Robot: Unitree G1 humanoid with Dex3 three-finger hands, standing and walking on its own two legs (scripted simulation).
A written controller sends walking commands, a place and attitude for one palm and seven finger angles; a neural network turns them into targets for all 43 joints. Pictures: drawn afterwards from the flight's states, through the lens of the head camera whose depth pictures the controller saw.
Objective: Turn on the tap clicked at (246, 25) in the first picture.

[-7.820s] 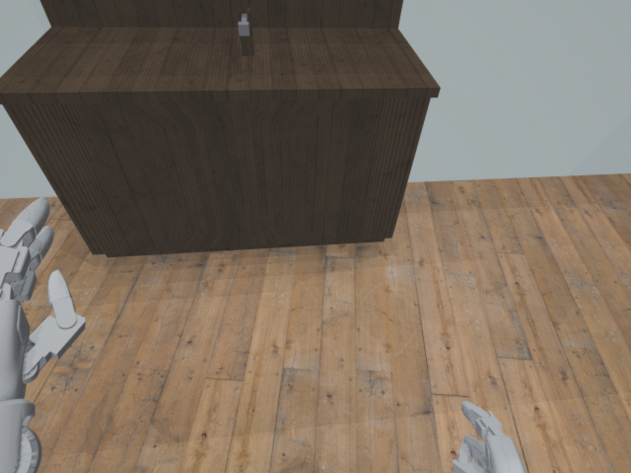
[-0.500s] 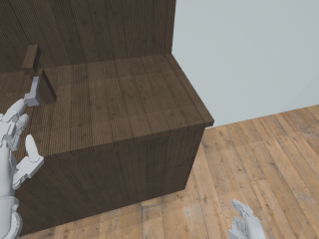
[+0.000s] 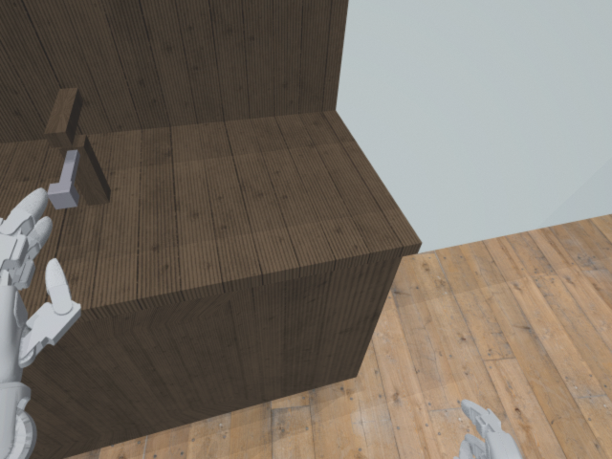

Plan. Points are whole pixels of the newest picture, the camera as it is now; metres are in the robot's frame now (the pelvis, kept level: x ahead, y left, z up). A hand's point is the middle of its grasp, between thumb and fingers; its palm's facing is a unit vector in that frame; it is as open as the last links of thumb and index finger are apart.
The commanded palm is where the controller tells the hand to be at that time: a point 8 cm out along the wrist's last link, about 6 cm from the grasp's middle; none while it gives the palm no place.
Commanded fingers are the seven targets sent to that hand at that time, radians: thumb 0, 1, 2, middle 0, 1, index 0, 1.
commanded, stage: shuffle to correct the standing spot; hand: left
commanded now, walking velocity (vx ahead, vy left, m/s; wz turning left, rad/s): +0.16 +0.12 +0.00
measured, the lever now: (63, 195) +0.41 +0.39 +0.11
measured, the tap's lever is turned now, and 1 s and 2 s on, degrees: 0 0 0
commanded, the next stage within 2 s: come to a stop and stand still in 0.28 s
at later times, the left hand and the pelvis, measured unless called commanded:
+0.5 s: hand (67, 231) +0.29 +0.29 +0.18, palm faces +0.46 -0.81 -0.37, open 7.4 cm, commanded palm +0.22 +0.32 +0.18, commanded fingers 0.00 0.90 0.90 -0.20 -0.30 -0.20 -0.30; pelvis +0.06 +0.04 -0.02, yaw +0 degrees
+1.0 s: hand (77, 207) +0.33 +0.30 +0.18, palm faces +0.40 -0.85 -0.33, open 7.4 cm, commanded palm +0.26 +0.34 +0.18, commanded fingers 0.00 0.90 0.90 -0.20 -0.30 -0.20 -0.30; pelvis +0.11 +0.06 +0.01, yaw +1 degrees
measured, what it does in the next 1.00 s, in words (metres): walks ahead: left foot, then right foot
